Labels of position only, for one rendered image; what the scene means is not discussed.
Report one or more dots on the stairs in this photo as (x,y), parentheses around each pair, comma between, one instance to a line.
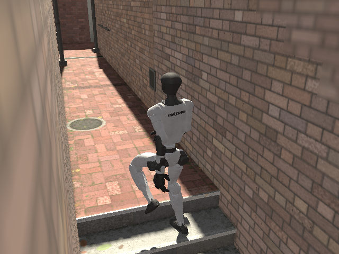
(158,233)

